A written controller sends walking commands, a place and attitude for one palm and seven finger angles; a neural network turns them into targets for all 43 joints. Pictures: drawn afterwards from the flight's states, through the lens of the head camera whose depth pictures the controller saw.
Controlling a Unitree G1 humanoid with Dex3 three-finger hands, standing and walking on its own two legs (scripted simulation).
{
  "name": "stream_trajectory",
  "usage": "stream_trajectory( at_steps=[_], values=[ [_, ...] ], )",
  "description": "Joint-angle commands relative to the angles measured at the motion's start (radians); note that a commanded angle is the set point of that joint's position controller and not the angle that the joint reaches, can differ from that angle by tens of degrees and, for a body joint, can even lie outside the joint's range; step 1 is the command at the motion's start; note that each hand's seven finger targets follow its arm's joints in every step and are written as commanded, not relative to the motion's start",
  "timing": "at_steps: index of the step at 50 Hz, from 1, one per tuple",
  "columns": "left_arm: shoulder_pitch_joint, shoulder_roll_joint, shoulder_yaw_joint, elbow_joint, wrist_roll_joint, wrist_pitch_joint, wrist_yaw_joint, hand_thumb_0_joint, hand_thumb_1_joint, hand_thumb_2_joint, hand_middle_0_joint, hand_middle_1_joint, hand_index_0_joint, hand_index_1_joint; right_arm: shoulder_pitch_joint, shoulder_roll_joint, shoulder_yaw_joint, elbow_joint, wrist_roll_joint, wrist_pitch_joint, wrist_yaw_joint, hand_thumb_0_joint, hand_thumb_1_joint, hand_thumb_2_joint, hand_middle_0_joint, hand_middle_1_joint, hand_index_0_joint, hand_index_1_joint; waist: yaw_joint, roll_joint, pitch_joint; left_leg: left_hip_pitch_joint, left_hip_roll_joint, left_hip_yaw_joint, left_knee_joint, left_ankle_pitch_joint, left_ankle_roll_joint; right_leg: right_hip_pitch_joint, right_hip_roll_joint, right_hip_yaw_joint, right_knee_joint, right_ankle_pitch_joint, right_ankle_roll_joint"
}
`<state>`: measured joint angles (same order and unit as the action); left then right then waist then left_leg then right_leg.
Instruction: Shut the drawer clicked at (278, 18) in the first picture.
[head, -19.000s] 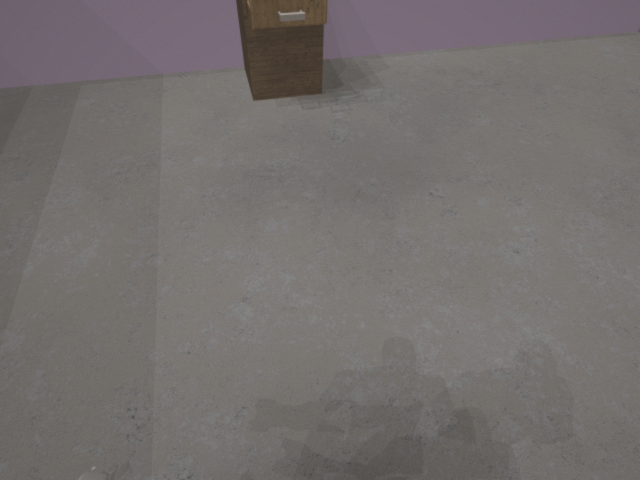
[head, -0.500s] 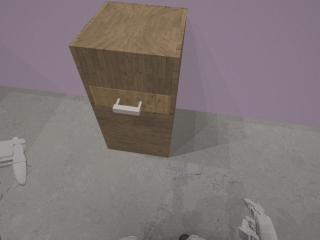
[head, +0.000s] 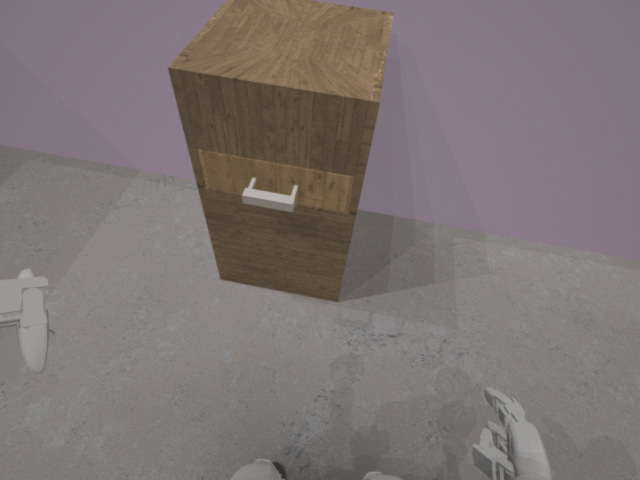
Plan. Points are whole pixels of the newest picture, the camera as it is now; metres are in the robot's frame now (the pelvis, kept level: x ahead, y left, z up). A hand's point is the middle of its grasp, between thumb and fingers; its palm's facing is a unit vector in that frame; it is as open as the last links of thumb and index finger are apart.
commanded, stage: step back with the hand held close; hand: left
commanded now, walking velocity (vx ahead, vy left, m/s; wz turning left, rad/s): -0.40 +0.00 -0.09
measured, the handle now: (271, 192) +0.77 +0.13 -0.22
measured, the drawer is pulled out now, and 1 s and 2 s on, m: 0.00 0.00 0.00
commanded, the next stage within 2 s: stop stepping back and stand still in 0.08 s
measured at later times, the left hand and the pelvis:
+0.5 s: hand out of the picture +0.15 +0.26 +0.18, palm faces +0.35 -0.85 -0.40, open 3.2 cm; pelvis -0.05 +0.02 -0.01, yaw -2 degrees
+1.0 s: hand out of the picture +0.13 +0.25 +0.17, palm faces +0.26 -0.85 -0.45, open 3.3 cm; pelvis -0.08 +0.03 +0.01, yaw -5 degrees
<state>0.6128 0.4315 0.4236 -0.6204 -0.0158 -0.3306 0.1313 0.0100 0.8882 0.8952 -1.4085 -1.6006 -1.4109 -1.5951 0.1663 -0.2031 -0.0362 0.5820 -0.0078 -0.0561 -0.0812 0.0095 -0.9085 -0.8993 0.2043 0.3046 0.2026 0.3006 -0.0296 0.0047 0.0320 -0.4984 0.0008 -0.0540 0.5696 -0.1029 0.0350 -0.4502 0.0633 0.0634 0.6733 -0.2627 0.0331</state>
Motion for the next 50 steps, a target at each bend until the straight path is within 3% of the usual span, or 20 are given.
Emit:
stream_trajectory(
  at_steps=[1,5,9,12,15,19,22,25,27,29,30,31,32,33,35,37,38,42,46,50],
  values=[
    [0.021,0.115,0.132,-0.168,-0.005,-0.056,0.008,0.000,0.900,0.900,-1.400,-1.600,-1.400,-1.600,-0.076,-0.137,-0.045,-0.162,-0.006,-0.099,-0.006,0.000,-0.900,-0.900,0.200,0.300,0.200,0.300,0.031,0.143,-0.150,-0.200,0.288,-0.246,-0.384,-0.495,0.131,0.333,0.048,-0.019,0.234,-0.143,-0.008],
    [0.052,0.098,0.079,-0.218,-0.042,-0.052,0.004,0.000,0.900,0.900,-1.400,-1.600,-1.400,-1.600,-0.051,-0.122,-0.034,-0.102,-0.027,-0.123,0.024,0.000,-0.900,-0.900,0.200,0.300,0.200,0.300,0.022,0.268,-0.171,0.150,0.249,-0.135,-0.346,-0.273,0.054,0.187,-0.008,-0.067,-0.141,-0.244,-0.056],
    [-0.093,0.185,0.109,-0.225,-0.038,-0.082,0.006,0.000,0.900,0.900,-1.400,-1.600,-1.400,-1.600,-0.039,-0.106,-0.015,-0.064,-0.038,-0.099,0.021,0.000,-0.900,-0.900,0.200,0.300,0.200,0.300,0.018,0.033,-0.230,0.497,0.140,0.051,-0.063,0.212,-0.037,-0.015,-0.160,0.093,-0.369,0.210,-0.086],
    [-0.065,0.140,0.065,-0.190,-0.040,-0.038,0.006,0.000,0.900,0.900,-1.400,-1.600,-1.400,-1.600,-0.040,-0.114,-0.026,-0.103,0.007,-0.116,0.006,0.000,-0.900,-0.900,0.200,0.300,0.200,0.300,0.001,-0.050,-0.271,0.602,0.076,0.086,-0.013,0.070,-0.030,-0.052,-0.127,0.010,-0.341,0.150,-0.031],
    [0.035,0.164,0.117,-0.159,-0.060,0.005,0.007,0.000,0.900,0.900,-1.400,-1.600,-1.400,-1.600,-0.085,-0.108,-0.007,-0.133,0.002,-0.084,-0.002,0.000,-0.900,-0.900,0.200,0.300,0.200,0.300,0.008,0.014,-0.122,0.509,0.043,0.067,0.038,-0.125,-0.057,-0.180,-0.151,0.037,-0.426,-0.291,-0.107],
    [-0.009,0.143,0.097,-0.116,-0.057,0.042,0.015,0.000,0.900,0.900,-1.400,-1.600,-1.400,-1.600,-0.057,-0.105,0.010,-0.119,-0.002,-0.070,-0.022,0.000,-0.900,-0.900,0.200,0.300,0.200,0.300,-0.008,-0.059,0.024,0.426,0.034,0.034,0.078,-0.184,-0.067,-0.249,-0.142,0.008,-0.430,-0.414,-0.126],
    [-0.076,0.133,0.081,-0.122,-0.049,0.045,0.014,0.000,0.900,0.900,-1.400,-1.600,-1.400,-1.600,-0.047,-0.123,0.009,-0.114,-0.002,-0.098,-0.035,0.000,-0.900,-0.900,0.200,0.300,0.200,0.300,-0.010,0.081,0.053,0.380,0.077,-0.050,-0.111,-0.302,-0.063,-0.172,-0.076,-0.056,-0.302,-0.380,-0.084],
    [-0.105,0.134,0.074,-0.187,-0.041,0.038,0.018,0.000,0.900,0.900,-1.400,-1.600,-1.400,-1.600,-0.064,-0.143,0.009,-0.127,-0.007,-0.132,-0.034,0.000,-0.900,-0.900,0.200,0.300,0.200,0.300,0.022,0.321,-0.009,0.135,0.183,-0.267,-0.600,-0.767,-0.126,0.168,0.087,-0.141,0.005,-0.361,-0.047],
    [-0.012,0.132,0.079,-0.197,-0.044,0.040,0.015,0.000,0.900,0.900,-1.400,-1.600,-1.400,-1.600,-0.048,-0.125,0.006,-0.127,-0.012,-0.140,-0.015,0.000,-0.900,-0.900,0.200,0.300,0.200,0.300,0.043,0.273,-0.124,0.165,0.182,-0.170,-0.579,-0.638,-0.141,0.284,0.094,-0.154,0.029,-0.331,-0.059],
    [0.070,0.134,0.082,-0.233,-0.046,0.049,0.008,0.000,0.900,0.900,-1.400,-1.600,-1.400,-1.600,-0.037,-0.114,-0.001,-0.140,-0.012,-0.136,0.004,0.000,-0.900,-0.900,0.200,0.300,0.200,0.300,0.046,0.182,-0.190,0.191,0.101,0.009,-0.402,-0.452,-0.123,0.359,0.058,-0.155,-0.209,-0.286,-0.084],
    [0.111,0.154,0.099,-0.248,-0.045,0.056,0.008,0.000,0.900,0.900,-1.400,-1.600,-1.400,-1.600,-0.023,-0.113,-0.004,-0.141,-0.009,-0.126,0.009,0.000,-0.900,-0.900,0.200,0.300,0.200,0.300,0.036,0.052,-0.206,0.286,0.021,0.127,-0.139,-0.314,-0.101,0.233,-0.051,-0.047,-0.357,-0.287,-0.119],
    [0.096,0.160,0.104,-0.283,-0.049,0.062,0.008,0.000,0.900,0.900,-1.400,-1.600,-1.400,-1.600,-0.040,-0.109,-0.007,-0.135,-0.015,-0.106,0.011,0.000,-0.900,-0.900,0.200,0.300,0.200,0.300,0.034,-0.098,-0.168,0.350,-0.019,0.122,0.180,-0.216,-0.080,-0.029,-0.234,0.200,-0.510,-0.397,-0.175],
    [0.045,0.173,0.112,-0.299,-0.051,0.077,0.016,0.000,0.900,0.900,-1.400,-1.600,-1.400,-1.600,-0.037,-0.104,-0.007,-0.116,-0.017,-0.092,0.012,0.000,-0.900,-0.900,0.200,0.300,0.200,0.300,0.035,-0.186,-0.116,0.262,-0.015,0.065,0.376,-0.192,-0.073,-0.131,-0.344,0.319,-0.553,-0.522,-0.255],
    [0.006,0.138,0.096,-0.257,-0.047,0.081,0.022,0.000,0.900,0.900,-1.400,-1.600,-1.400,-1.600,-0.023,-0.092,0.001,-0.102,-0.014,-0.088,0.010,0.000,-0.900,-0.900,0.200,0.300,0.200,0.300,0.018,-0.184,-0.056,0.151,0.025,0.016,0.407,-0.179,-0.064,-0.087,-0.348,0.293,-0.527,-0.455,-0.275],
    [-0.113,0.111,0.063,-0.186,-0.040,0.081,0.039,0.000,0.900,0.900,-1.400,-1.600,-1.400,-1.600,-0.022,-0.088,0.020,-0.088,-0.013,-0.102,0.002,0.000,-0.900,-0.900,0.200,0.300,0.200,0.300,-0.007,-0.109,-0.006,0.202,0.072,0.016,0.116,-0.215,-0.041,-0.051,-0.276,0.126,-0.410,-0.347,-0.176],
    [-0.112,0.078,0.040,-0.060,-0.023,0.083,0.044,0.000,0.900,0.900,-1.400,-1.600,-1.400,-1.600,-0.008,-0.125,0.015,-0.063,-0.002,-0.124,-0.020,0.000,-0.900,-0.900,0.200,0.300,0.200,0.300,0.000,0.104,0.017,0.289,0.090,-0.007,-0.149,-0.203,-0.013,-0.010,-0.136,0.020,-0.243,-0.204,-0.094],
    [-0.142,0.074,0.023,-0.080,-0.018,0.075,0.043,0.000,0.900,0.900,-1.400,-1.600,-1.400,-1.600,-0.011,-0.142,0.013,-0.080,0.001,-0.135,-0.028,0.000,-0.900,-0.900,0.200,0.300,0.200,0.300,0.009,0.208,0.005,0.283,0.155,-0.114,-0.227,-0.232,0.015,0.023,-0.079,-0.016,-0.158,-0.130,-0.058],
    [-0.093,0.106,0.051,-0.159,-0.020,0.065,0.026,0.000,0.900,0.900,-1.400,-1.600,-1.400,-1.600,-0.035,-0.110,0.026,-0.093,-0.008,-0.145,-0.022,0.000,-0.900,-0.900,0.200,0.300,0.200,0.300,0.015,0.179,-0.070,0.227,0.249,-0.273,-0.397,-0.414,0.063,0.135,-0.053,-0.072,-0.023,-0.147,-0.028],
    [0.026,0.102,0.056,-0.213,-0.020,0.068,0.025,0.000,0.900,0.900,-1.400,-1.600,-1.400,-1.600,-0.049,-0.115,0.023,-0.117,-0.009,-0.148,0.001,0.000,-0.900,-0.900,0.200,0.300,0.200,0.300,0.030,0.070,-0.122,0.201,0.140,-0.057,-0.264,-0.259,0.006,0.292,-0.072,-0.059,-0.266,-0.045,-0.049],
    [0.063,0.111,0.082,-0.168,-0.043,0.077,0.032,0.000,0.900,0.900,-1.400,-1.600,-1.400,-1.600,-0.029,-0.103,0.011,-0.106,0.001,-0.115,0.012,0.000,-0.900,-0.900,0.200,0.300,0.200,0.300,0.009,-0.040,-0.108,0.191,0.052,0.051,0.009,-0.125,-0.031,0.211,-0.223,0.160,-0.387,0.002,-0.136]
  ],
)
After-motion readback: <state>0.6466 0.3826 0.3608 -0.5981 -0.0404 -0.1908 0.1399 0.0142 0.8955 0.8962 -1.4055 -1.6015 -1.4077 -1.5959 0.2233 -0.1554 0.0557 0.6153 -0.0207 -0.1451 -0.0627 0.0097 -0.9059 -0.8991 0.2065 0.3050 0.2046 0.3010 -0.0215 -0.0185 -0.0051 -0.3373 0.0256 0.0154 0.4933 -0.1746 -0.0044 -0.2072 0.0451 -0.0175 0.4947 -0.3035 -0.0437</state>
